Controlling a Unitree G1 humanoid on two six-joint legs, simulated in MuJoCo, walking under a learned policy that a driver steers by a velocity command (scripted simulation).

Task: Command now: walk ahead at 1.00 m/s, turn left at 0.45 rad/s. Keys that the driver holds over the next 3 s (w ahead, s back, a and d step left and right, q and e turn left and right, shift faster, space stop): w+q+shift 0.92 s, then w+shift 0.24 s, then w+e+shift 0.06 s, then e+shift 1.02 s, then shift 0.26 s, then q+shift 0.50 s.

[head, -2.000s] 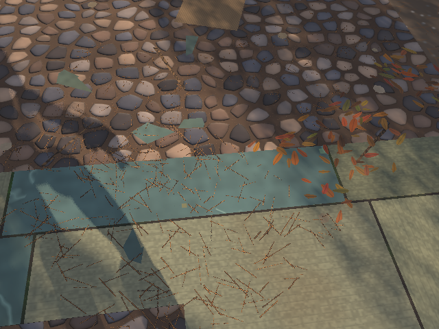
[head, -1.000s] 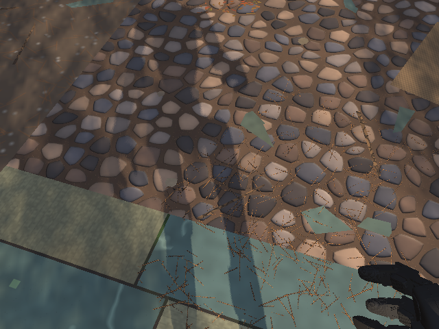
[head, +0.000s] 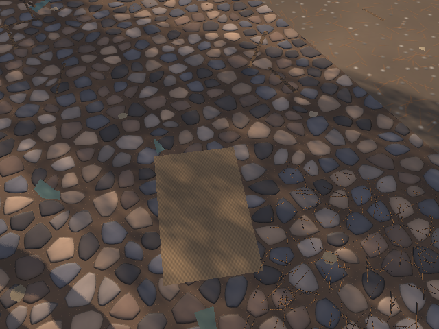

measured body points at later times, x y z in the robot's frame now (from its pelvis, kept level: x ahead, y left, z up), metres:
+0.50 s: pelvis +0.46 +0.03 +0.00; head +0.48 +0.04 +0.45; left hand +0.33 +0.31 -0.12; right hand +0.76 -0.15 -0.08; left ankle +0.50 +0.16 -0.66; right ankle +0.39 -0.12 -0.74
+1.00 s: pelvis +0.87 +0.28 -0.01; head +0.90 +0.29 +0.44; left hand +0.87 +0.61 -0.05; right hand +1.08 +0.06 -0.13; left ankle +0.72 +0.21 -0.74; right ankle +1.14 +0.31 -0.69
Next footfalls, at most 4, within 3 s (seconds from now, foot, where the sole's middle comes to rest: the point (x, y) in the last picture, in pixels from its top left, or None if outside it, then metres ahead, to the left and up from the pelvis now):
0.24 right None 0.43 -0.12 -0.77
0.66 left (152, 254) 0.75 0.23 -0.77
1.08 right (120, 162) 1.16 0.38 -0.77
1.46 left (18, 156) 1.21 0.80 -0.77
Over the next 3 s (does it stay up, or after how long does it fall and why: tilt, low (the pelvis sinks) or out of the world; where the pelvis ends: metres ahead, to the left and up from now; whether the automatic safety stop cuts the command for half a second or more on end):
stays up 1.31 0.72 -0.01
